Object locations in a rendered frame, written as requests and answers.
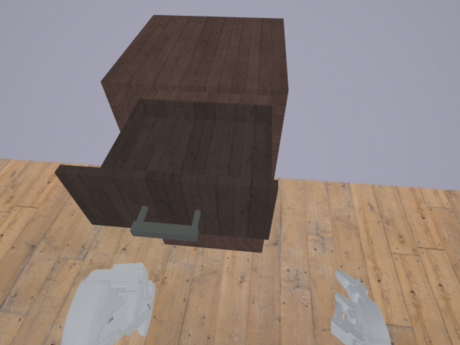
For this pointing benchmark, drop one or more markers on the robot left hand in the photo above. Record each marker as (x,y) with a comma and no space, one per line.
(122,292)

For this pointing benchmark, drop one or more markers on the drawer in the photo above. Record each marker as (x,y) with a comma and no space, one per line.
(176,157)

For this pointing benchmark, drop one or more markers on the cabinet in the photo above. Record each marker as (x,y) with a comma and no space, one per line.
(235,60)

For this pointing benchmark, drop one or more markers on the handle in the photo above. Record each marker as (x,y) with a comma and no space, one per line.
(165,231)

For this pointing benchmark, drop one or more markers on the robot right hand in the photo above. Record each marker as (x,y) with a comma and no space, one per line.
(364,323)

